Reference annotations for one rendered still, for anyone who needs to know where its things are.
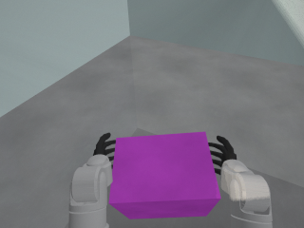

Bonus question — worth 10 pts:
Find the right robot forearm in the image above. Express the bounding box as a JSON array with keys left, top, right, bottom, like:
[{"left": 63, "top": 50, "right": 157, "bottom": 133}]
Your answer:
[{"left": 220, "top": 159, "right": 273, "bottom": 228}]

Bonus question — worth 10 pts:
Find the left robot hand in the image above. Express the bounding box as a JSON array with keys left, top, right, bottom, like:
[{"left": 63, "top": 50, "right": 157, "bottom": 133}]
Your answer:
[{"left": 93, "top": 132, "right": 116, "bottom": 169}]

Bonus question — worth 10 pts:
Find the right robot hand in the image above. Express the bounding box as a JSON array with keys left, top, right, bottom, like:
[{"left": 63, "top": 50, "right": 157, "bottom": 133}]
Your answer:
[{"left": 208, "top": 135, "right": 237, "bottom": 175}]

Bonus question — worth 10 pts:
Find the carton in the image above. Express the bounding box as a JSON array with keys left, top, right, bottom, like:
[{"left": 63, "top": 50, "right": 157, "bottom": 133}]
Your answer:
[{"left": 108, "top": 131, "right": 221, "bottom": 219}]

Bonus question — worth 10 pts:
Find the left robot forearm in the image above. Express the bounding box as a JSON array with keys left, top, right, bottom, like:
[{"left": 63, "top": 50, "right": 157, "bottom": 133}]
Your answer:
[{"left": 68, "top": 154, "right": 113, "bottom": 228}]

